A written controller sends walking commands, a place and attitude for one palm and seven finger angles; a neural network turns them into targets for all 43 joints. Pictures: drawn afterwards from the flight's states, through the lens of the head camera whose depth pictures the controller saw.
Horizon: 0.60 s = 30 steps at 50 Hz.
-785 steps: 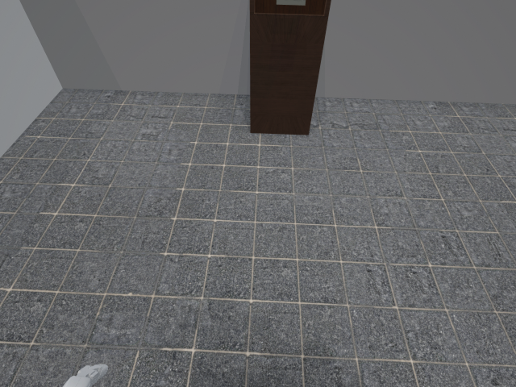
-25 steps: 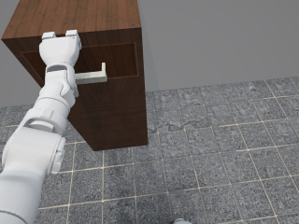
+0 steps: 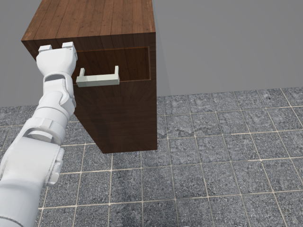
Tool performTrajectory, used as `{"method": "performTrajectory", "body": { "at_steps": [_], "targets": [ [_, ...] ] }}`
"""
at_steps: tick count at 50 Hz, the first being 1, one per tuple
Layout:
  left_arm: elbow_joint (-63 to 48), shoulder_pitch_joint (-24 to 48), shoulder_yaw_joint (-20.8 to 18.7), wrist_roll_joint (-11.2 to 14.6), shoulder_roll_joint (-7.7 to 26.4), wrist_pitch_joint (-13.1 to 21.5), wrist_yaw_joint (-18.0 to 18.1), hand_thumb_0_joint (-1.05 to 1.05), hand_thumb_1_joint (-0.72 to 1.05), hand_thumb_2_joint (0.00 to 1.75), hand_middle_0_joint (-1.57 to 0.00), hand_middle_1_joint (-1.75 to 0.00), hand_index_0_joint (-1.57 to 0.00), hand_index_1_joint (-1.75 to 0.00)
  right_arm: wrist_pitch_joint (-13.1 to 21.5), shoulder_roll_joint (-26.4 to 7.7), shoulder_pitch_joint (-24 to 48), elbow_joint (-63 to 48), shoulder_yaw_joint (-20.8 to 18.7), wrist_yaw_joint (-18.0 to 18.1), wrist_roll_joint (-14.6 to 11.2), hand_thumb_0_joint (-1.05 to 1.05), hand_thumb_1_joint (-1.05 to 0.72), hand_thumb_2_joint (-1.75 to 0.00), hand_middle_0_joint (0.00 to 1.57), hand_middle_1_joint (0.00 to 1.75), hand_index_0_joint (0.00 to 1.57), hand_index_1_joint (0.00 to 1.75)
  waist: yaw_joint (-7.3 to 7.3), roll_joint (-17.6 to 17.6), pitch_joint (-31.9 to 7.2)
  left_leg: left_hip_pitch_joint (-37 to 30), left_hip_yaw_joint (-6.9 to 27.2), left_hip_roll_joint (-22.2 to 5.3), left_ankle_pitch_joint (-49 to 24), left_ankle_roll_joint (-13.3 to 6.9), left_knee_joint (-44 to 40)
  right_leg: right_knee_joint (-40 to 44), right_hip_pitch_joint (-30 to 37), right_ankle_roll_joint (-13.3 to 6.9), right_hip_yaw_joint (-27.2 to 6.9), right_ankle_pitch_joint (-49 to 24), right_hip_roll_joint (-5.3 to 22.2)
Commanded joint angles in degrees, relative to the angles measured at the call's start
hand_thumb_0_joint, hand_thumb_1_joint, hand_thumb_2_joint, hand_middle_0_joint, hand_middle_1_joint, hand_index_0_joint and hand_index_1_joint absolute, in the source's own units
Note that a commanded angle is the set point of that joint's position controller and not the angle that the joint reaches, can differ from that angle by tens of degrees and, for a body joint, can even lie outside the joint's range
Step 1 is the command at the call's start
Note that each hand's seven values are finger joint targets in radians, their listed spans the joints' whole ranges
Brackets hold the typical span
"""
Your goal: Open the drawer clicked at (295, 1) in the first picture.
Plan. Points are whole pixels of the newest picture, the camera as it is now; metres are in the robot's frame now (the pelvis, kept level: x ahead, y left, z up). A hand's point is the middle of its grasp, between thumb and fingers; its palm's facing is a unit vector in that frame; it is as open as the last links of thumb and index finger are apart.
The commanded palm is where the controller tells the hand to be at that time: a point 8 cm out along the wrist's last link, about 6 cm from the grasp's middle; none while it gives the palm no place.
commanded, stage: move the hooked fingers above the handle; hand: left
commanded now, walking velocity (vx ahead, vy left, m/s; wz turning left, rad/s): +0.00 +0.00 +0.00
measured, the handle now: (99, 75) +0.57 +0.16 +0.03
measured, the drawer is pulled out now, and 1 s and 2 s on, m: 0.00 0.00 0.00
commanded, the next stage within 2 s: lower the fingers behind the handle in 0.16 s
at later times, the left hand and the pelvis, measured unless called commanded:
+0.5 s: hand (70, 84) +0.50 +0.22 +0.07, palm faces -0.16 +0.04 -0.99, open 13.8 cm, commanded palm +0.50 +0.18 +0.12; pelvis +0.00 -0.01 +0.00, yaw -1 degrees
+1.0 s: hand (95, 84) +0.53 +0.16 +0.03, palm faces +0.01 +0.01 -1.00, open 13.7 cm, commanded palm +0.50 +0.17 +0.09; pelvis +0.00 +0.00 -0.01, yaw -2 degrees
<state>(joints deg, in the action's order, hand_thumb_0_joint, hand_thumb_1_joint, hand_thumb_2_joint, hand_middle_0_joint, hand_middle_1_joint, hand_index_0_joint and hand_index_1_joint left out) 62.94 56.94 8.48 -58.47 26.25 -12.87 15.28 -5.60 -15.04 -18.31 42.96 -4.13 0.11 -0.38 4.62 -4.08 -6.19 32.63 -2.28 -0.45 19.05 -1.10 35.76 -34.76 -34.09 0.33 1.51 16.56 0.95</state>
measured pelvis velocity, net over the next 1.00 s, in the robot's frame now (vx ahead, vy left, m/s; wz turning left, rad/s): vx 0.00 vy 0.00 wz -0.03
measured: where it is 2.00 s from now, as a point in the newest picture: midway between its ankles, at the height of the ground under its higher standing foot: outside the picture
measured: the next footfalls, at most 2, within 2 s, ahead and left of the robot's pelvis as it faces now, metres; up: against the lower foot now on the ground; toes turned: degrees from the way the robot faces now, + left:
none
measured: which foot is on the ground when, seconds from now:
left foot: down 0.00-1.00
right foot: down 0.00-1.00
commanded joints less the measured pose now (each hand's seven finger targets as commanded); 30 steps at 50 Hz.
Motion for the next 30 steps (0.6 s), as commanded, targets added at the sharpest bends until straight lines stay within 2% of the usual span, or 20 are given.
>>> {"method": "performTrajectory", "body": {
  "at_steps": [1, 2, 3, 4, 5, 7, 9, 10, 12, 13, 16, 18, 20, 22, 23, 25, 26, 27, 29, 30],
  "targets": [
    [-16.7, 28.9, 11.9, 4.5, -8.8, 4.4, -10.6, 0.0, -0.5, 0.3, -0.3, -1.2, -0.3, -1.2, 0.6, -9.7, -4.6, -4.3, -3.2, 1.8, -0.2, 0.0, -0.9, -0.9, 0.2, 0.3, 0.2, 0.3, 8.22, 4.8, -23.5, -24.2, 2.6, 0.2, -31.3, -1.9, -0.8, 4.6, 7.2, -0.4, 0.7, -21.1, -3.4],
    [-16.5, 27.1, 11.5, 4.7, -8.3, 6.9, -12.9, 0.0, -0.5, 0.3, -0.3, -1.2, -0.3, -1.2, 0.6, -9.7, -4.1, -4.2, -2.7, 2.3, 0.1, 0.0, -0.9, -0.9, 0.2, 0.3, 0.2, 0.3, 7.84, 4.8, -21.2, -23.1, 2.8, 0.8, -29.6, -2.0, -0.7, 4.5, 6.7, -0.5, 0.7, -20.3, -3.4],
    [-16.5, 27.6, 9.5, 4.6, -5.7, 9.9, -14.0, 0.0, -0.5, 0.3, -0.3, -1.2, -0.3, -1.2, 0.8, -9.6, -3.9, -3.8, -2.2, 2.7, 0.4, 0.0, -0.9, -0.9, 0.2, 0.3, 0.2, 0.3, 7.81, 4.6, -18.7, -21.4, 3.1, 1.2, -26.5, -2.0, -0.9, 4.3, 6.2, -0.8, 0.6, -19.1, -3.1],
    [-15.7, 26.4, 6.9, 3.9, -2.8, 12.7, -14.2, 0.0, -0.5, 0.3, -0.3, -1.2, -0.3, -1.2, 0.8, -9.3, -4.3, -3.7, -1.7, 2.9, 0.4, 0.0, -0.9, -0.9, 0.2, 0.3, 0.2, 0.3, 6.63, 4.5, -16.5, -19.1, 3.3, 1.3, -24.4, -1.8, -1.1, 3.7, 6.0, -1.2, 0.6, -17.6, -3.1],
    [-17.4, 27.3, 3.5, 3.4, 1.1, 15.5, -13.2, 0.0, -0.5, 0.3, -0.3, -1.2, -0.3, -1.2, 0.9, -9.3, -4.5, -3.7, -1.7, 3.2, 0.6, 0.0, -0.9, -0.9, 0.2, 0.3, 0.2, 0.3, 5.75, 3.8, -16.5, -17.9, 3.1, 1.3, -23.5, -1.6, -1.2, 3.4, 6.9, -1.6, 0.2, -17.5, -2.9],
    [-17.7, 28.2, -3.3, 1.2, 7.6, 19.1, -8.4, 0.0, -0.5, 0.3, -0.3, -1.2, -0.3, -1.2, 1.3, -8.0, -5.4, -4.5, -1.1, 3.3, 0.7, 0.0, -0.9, -0.9, 0.2, 0.3, 0.2, 0.3, 3.4, 2.2, -16.8, -14.6, 2.9, 1.4, -22.1, -1.1, -0.9, 1.6, 7.1, -2.2, 0.0, -16.3, -3.0],
    [-17.5, 27.5, -13.7, -1.5, 18.7, 19.8, -1.0, 0.0, -0.5, 0.3, -0.3, -1.2, -0.3, -1.2, 1.8, -7.3, -5.3, -5.8, -0.4, 3.4, 1.1, 0.0, -0.9, -0.9, 0.2, 0.3, 0.2, 0.3, -0.24, 1.6, -20.3, -8.9, 2.3, 1.9, -22.7, -0.6, -0.4, -1.1, 10.7, -2.7, -0.3, -17.7, -3.1],
    [-18.2, 26.5, -19.1, -2.5, 25.4, 18.5, 2.8, 0.0, -0.5, 0.3, -0.3, -1.2, -0.3, -1.2, 1.9, -7.4, -3.9, -6.2, 0.1, 3.3, 1.5, 0.0, -0.9, -0.9, 0.2, 0.3, 0.2, 0.3, -2.89, 1.5, -22.2, -5.7, 1.9, 2.3, -23.3, -0.3, -0.4, -2.1, 14.1, -2.7, -0.5, -19.0, -2.9],
    [-19.1, 26.5, -14.0, -4.0, 21.0, 14.1, 8.3, 0.0, -0.5, 0.3, -0.3, -1.2, -0.3, -1.2, 2.2, -6.0, -1.4, -8.1, 0.6, 3.2, 1.1, 0.0, -0.9, -0.9, 0.2, 0.3, 0.2, 0.3, -2.6, -0.1, -25.3, -5.2, 0.0, 2.4, -24.4, 0.2, 0.1, -2.8, 16.1, -2.7, -0.2, -21.7, -2.6],
    [-18.0, 25.8, -13.6, -4.9, 21.2, 11.7, 10.3, 0.0, -0.5, 0.3, -0.3, -1.2, -0.3, -1.2, 2.4, -6.4, -0.9, -8.0, 0.6, 3.0, 1.3, 0.0, -0.9, -0.9, 0.2, 0.3, 0.2, 0.3, -2.81, -0.4, -26.4, -5.3, -0.9, 2.2, -24.8, 0.4, 0.4, -2.9, 16.2, -2.5, -0.1, -22.4, -2.5],
    [-9.5, 22.9, -10.6, -6.6, 17.0, 2.2, 13.0, 0.0, -0.5, 0.3, -0.3, -1.2, -0.3, -1.2, 1.8, -7.0, -1.1, -7.0, 0.6, 2.1, 1.3, 0.0, -0.9, -0.9, 0.2, 0.3, 0.2, 0.3, -1.59, 2.8, -30.1, -5.9, -2.1, 1.6, -26.0, 0.4, 0.3, -2.9, 18.1, -1.9, 0.3, -24.8, -2.6],
    [-2.2, 25.5, -7.6, -4.8, 14.3, -4.0, 10.4, 0.0, -0.5, 0.3, -0.3, -1.2, -0.3, -1.2, 0.8, -8.3, -2.4, -5.7, 0.2, 1.7, 0.4, 0.0, -0.9, -0.9, 0.2, 0.3, 0.2, 0.3, 1.37, 7.5, -28.0, -5.4, -2.4, 1.5, -22.0, 0.1, -0.8, -0.7, 17.8, -0.8, 0.1, -23.5, -2.8],
    [0.4, 30.2, -3.9, -1.2, 10.8, -6.1, 4.2, 0.0, -0.5, 0.3, -0.3, -1.2, -0.3, -1.2, -0.1, -9.5, -3.8, -5.2, -0.7, 2.2, -0.7, 0.0, -0.9, -0.9, 0.2, 0.3, 0.2, 0.3, 4.99, 11.8, -28.1, -7.2, -2.2, 1.6, -19.7, -0.8, -1.6, 1.8, 18.7, 0.0, -0.8, -23.9, -2.6],
    [-2.3, 33.5, 0.5, 1.7, 7.1, -3.6, -3.5, 0.0, -0.5, 0.3, -0.3, -1.2, -0.3, -1.2, 0.0, -10.3, -5.1, -4.8, -1.5, 3.3, -1.1, 0.0, -0.9, -0.9, 0.2, 0.3, 0.2, 0.3, 7.93, 13.6, -27.4, -9.7, -1.3, 1.5, -19.0, -1.9, -1.9, 3.4, 18.1, 0.7, -1.2, -25.1, -2.2],
    [-5.5, 34.3, 3.6, 2.5, 3.8, -0.6, -7.4, 0.0, -0.5, 0.3, -0.3, -1.2, -0.3, -1.2, 0.3, -10.3, -5.3, -4.8, -1.8, 3.9, -0.8, 0.0, -0.9, -0.9, 0.2, 0.3, 0.2, 0.3, 9.02, 12.8, -27.0, -11.7, -0.7, 1.7, -19.9, -2.3, -1.5, 3.7, 16.8, 0.7, -1.2, -25.7, -2.2],
    [-10.9, 35.0, 8.7, 2.5, -1.9, 6.2, -11.5, 0.0, -0.5, 0.3, -0.3, -1.2, -0.3, -1.2, 2.0, -9.6, -6.0, -4.0, -1.5, 4.3, -0.6, 0.0, -0.9, -0.9, 0.2, 0.3, 0.2, 0.3, 9.91, 7.5, -25.5, -15.9, 0.9, 1.5, -21.1, -2.8, -0.7, 4.2, 11.3, 0.4, -1.3, -22.9, -2.3],
    [-11.2, 32.7, 7.7, 2.1, -1.1, 9.0, -12.2, 0.0, -0.5, 0.3, -0.3, -1.2, -0.3, -1.2, 2.8, -9.5, -7.0, -2.8, -1.4, 4.4, -0.2, 0.0, -0.9, -0.9, 0.2, 0.3, 0.2, 0.3, 9.0, 4.0, -24.4, -17.3, 1.6, 1.4, -22.0, -2.7, -0.2, 3.7, 8.5, 0.0, -1.1, -21.2, -2.6],
    [-12.7, 31.6, 5.6, 1.4, 1.6, 11.8, -12.5, 0.0, -0.5, 0.3, -0.3, -1.2, -0.3, -1.2, 3.0, -9.6, -7.6, -2.3, -1.4, 4.6, 0.1, 0.0, -0.9, -0.9, 0.2, 0.3, 0.2, 0.3, 8.33, 1.4, -23.6, -18.1, 2.2, 1.4, -22.9, -2.4, 0.5, 3.0, 6.2, -0.4, -1.0, -20.2, -2.9],
    [-16.7, 32.1, 2.4, 1.1, 4.7, 17.5, -12.0, 0.0, -0.5, 0.3, -0.3, -1.2, -0.3, -1.2, 3.5, -9.0, -9.4, -2.1, -1.8, 4.7, 0.9, 0.0, -0.9, -0.9, 0.2, 0.3, 0.2, 0.3, 7.19, -1.3, -24.6, -18.9, 2.7, 1.5, -25.7, -1.9, 2.0, 1.3, 4.6, -1.1, -0.8, -19.7, -3.1],
    [-19.2, 31.6, -1.0, 1.1, 8.0, 20.5, -11.0, 0.0, -0.5, 0.3, -0.3, -1.2, -0.3, -1.2, 3.4, -8.7, -9.8, -2.5, -2.0, 4.6, 1.2, 0.0, -0.9, -0.9, 0.2, 0.3, 0.2, 0.3, 5.93, -2.2, -25.2, -18.1, 2.4, 1.7, -27.3, -1.7, 2.9, 0.7, 5.4, -1.5, -1.1, -20.7, -3.2]
  ]
}}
